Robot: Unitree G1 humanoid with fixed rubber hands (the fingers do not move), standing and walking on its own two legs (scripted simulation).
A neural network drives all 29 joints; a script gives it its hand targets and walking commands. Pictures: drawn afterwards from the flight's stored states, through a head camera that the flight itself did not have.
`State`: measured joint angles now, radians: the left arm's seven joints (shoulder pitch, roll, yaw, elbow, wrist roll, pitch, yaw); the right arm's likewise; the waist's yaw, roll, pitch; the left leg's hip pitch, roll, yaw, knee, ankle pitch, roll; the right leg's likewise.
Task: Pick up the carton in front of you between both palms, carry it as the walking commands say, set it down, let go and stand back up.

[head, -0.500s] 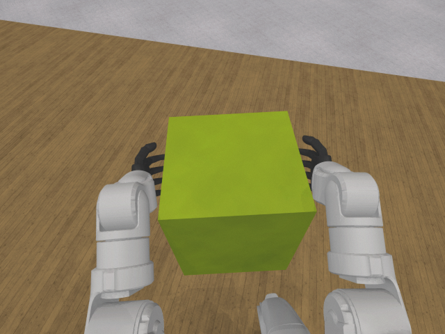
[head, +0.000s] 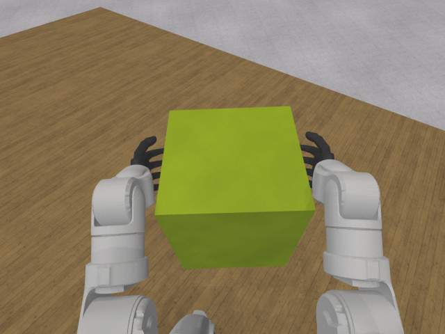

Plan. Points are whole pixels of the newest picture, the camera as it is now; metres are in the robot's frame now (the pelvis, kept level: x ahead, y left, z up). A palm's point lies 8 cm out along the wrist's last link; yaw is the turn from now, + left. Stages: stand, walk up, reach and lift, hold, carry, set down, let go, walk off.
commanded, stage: carry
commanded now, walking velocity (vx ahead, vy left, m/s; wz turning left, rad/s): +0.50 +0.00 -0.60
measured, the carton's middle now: (232, 194) +0.36 +0.04 +0.03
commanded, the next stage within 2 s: none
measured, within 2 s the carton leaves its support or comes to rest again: neither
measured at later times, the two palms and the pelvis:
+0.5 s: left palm (267, 72) +0.67 -0.02 +0.08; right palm (403, 108) +0.56 -0.30 +0.08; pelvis +0.28 -0.04 -0.05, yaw -16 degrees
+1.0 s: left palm (320, 30) +0.93 -0.18 +0.05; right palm (428, 64) +0.78 -0.44 +0.04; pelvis +0.55 -0.14 -0.08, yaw -35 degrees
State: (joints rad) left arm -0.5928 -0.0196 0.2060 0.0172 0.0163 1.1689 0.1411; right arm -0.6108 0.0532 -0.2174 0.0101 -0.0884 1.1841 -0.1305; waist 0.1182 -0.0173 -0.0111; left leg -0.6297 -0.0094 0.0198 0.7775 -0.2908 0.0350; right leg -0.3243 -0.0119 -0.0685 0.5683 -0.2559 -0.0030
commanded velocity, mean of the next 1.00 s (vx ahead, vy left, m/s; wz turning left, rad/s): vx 0.50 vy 0.00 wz -0.60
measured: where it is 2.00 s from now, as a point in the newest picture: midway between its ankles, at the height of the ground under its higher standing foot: (321, 199)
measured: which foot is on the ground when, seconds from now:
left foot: up 0.00-0.06, down 0.08-0.48, up 0.50-1.00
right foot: down 0.00-0.08, up 0.10-0.48, down 0.50-1.00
